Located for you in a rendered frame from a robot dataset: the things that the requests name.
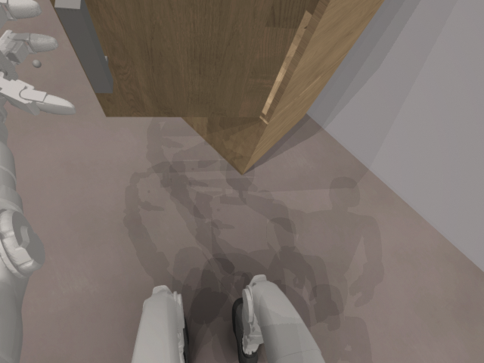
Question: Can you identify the robot thigh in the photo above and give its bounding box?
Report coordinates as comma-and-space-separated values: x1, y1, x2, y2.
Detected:
242, 281, 325, 363
132, 291, 185, 363

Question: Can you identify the robot right thigh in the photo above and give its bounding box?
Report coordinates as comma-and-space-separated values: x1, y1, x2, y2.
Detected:
242, 281, 325, 363

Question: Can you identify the cupboard door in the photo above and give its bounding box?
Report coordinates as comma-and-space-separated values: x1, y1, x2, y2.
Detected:
50, 0, 310, 117

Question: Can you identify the left robot forearm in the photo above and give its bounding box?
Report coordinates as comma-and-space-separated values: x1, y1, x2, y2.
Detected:
0, 103, 23, 214

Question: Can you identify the robot left hand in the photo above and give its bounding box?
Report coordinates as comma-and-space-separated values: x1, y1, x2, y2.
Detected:
0, 0, 76, 116

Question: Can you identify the robot left thigh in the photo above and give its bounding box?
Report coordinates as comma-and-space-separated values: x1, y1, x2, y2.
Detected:
132, 291, 185, 363

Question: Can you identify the handle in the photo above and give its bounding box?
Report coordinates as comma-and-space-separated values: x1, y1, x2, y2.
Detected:
54, 0, 113, 93

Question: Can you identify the robot left upper arm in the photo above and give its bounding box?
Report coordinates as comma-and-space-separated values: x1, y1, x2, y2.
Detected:
0, 209, 45, 363

